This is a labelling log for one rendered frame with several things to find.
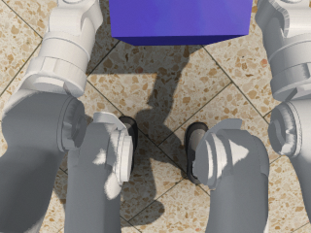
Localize right robot forearm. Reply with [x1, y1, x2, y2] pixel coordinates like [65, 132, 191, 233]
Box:
[255, 0, 311, 102]

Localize carton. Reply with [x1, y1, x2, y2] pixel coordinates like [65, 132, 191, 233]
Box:
[109, 0, 253, 47]

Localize robot right upper arm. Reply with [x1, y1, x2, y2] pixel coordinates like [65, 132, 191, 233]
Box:
[267, 98, 311, 224]

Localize robot right thigh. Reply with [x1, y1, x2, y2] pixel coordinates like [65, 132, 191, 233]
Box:
[198, 129, 269, 233]

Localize robot thigh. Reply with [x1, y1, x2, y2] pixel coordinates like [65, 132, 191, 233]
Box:
[63, 122, 133, 233]
[198, 129, 269, 233]

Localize robot left upper arm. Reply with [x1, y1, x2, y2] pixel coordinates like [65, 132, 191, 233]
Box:
[0, 88, 87, 233]

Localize left robot forearm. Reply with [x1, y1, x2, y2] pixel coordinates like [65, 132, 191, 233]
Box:
[1, 0, 103, 139]

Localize robot left thigh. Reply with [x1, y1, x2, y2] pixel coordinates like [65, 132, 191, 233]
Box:
[63, 122, 133, 233]

